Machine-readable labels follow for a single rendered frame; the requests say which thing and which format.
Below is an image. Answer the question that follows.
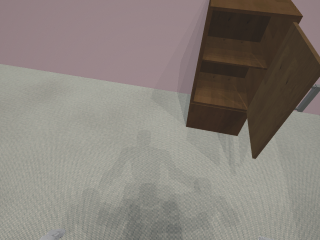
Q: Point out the handle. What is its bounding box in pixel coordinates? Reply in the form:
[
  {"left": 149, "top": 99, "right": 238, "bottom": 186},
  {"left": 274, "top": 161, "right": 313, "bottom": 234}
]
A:
[{"left": 294, "top": 84, "right": 320, "bottom": 112}]

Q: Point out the cupboard door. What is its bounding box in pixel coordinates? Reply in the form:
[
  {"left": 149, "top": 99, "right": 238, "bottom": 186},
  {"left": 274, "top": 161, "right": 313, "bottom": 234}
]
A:
[{"left": 246, "top": 22, "right": 320, "bottom": 159}]

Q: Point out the robot left hand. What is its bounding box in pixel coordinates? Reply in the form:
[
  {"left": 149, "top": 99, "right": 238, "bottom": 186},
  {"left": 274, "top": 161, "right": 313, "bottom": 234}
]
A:
[{"left": 39, "top": 228, "right": 66, "bottom": 240}]

